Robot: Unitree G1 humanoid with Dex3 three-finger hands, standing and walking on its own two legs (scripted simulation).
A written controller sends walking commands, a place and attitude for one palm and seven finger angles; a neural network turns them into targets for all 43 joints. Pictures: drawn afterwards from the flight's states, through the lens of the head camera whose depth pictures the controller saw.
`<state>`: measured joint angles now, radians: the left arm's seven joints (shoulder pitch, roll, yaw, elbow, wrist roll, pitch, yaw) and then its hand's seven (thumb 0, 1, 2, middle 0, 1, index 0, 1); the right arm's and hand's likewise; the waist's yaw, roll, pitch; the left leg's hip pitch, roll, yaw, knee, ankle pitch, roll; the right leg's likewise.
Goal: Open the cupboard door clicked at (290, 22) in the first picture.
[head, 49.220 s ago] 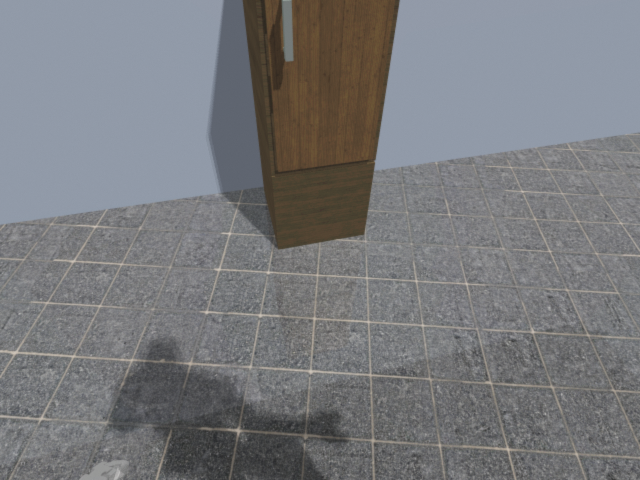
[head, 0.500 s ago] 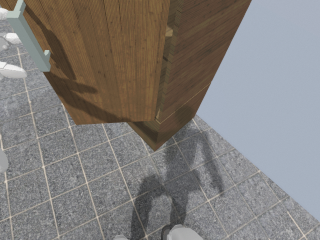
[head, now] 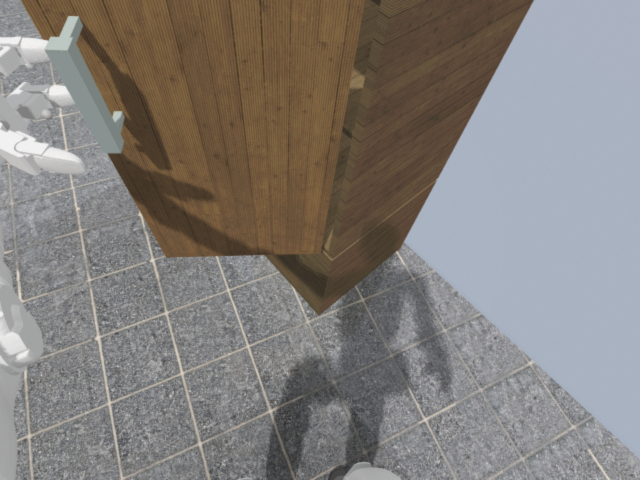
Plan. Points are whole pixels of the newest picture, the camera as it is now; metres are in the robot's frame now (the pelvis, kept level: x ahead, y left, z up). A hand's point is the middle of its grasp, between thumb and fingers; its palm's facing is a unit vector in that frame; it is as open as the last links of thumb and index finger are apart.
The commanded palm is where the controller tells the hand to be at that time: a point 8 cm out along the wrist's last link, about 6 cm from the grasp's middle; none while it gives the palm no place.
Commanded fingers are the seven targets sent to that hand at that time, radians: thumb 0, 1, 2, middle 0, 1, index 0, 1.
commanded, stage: move the hooked fingers beside the handle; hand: left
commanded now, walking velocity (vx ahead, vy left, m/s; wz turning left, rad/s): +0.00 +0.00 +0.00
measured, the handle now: (94, 90) +0.54 +0.23 +0.14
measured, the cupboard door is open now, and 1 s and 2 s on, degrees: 53 52 53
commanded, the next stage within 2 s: slide the fingers in behind the handle in 0.14 s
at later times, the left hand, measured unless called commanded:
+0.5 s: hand (50, 117) +0.49 +0.26 +0.15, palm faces -0.04 -1.00 +0.01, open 14.0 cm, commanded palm +0.47 +0.30 +0.14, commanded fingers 0.00 -0.50 0.30 -0.30 -1.20 -0.30 -1.20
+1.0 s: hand (82, 122) +0.49 +0.23 +0.14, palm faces -0.02 -1.00 +0.00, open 14.0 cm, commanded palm +0.47 +0.27 +0.14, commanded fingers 0.00 -0.50 0.30 -0.30 -1.20 -0.30 -1.20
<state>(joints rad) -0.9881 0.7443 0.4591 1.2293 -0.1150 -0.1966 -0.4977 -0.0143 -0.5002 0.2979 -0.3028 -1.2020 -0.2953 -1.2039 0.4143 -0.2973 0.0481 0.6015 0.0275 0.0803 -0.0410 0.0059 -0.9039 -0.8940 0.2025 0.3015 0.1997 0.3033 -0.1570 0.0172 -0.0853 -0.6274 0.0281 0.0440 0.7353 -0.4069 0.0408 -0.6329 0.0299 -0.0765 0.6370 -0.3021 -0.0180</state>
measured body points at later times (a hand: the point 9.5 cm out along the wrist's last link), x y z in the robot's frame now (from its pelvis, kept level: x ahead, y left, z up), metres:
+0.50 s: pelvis -0.01 +0.00 +0.00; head +0.10 +0.03 +0.44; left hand +0.49 +0.32 +0.15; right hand -0.03 -0.27 -0.10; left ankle -0.04 +0.09 -0.71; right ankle -0.01 -0.11 -0.71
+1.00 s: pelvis -0.01 +0.00 +0.00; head +0.08 +0.02 +0.44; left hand +0.48 +0.28 +0.15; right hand -0.01 -0.26 -0.11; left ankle -0.04 +0.09 -0.71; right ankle -0.01 -0.11 -0.71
